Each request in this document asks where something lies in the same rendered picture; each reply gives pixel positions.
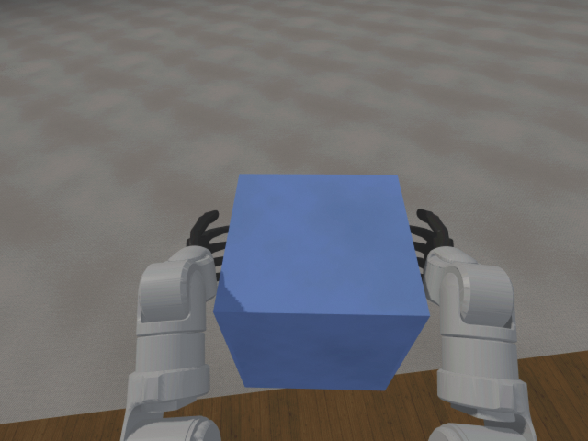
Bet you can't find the robot left hand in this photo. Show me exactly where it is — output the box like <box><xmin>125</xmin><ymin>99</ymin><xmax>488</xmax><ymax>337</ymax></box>
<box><xmin>187</xmin><ymin>210</ymin><xmax>230</xmax><ymax>281</ymax></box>

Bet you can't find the robot right upper arm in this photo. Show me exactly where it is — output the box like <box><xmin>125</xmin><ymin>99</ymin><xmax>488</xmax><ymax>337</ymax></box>
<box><xmin>428</xmin><ymin>423</ymin><xmax>526</xmax><ymax>441</ymax></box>

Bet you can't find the right robot forearm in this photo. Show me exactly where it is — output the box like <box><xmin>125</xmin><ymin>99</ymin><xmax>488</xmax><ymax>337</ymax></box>
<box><xmin>423</xmin><ymin>246</ymin><xmax>537</xmax><ymax>441</ymax></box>

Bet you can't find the robot left upper arm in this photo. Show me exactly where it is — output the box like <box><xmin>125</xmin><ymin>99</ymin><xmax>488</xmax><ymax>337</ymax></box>
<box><xmin>125</xmin><ymin>415</ymin><xmax>221</xmax><ymax>441</ymax></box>

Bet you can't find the left robot forearm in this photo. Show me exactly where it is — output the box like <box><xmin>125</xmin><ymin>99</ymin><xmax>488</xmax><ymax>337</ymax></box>
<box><xmin>120</xmin><ymin>245</ymin><xmax>218</xmax><ymax>441</ymax></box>

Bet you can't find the robot right hand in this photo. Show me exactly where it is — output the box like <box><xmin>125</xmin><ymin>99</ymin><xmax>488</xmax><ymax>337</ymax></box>
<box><xmin>409</xmin><ymin>209</ymin><xmax>454</xmax><ymax>281</ymax></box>

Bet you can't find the carton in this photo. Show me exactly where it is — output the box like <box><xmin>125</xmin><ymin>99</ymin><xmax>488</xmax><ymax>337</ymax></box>
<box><xmin>213</xmin><ymin>174</ymin><xmax>430</xmax><ymax>390</ymax></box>

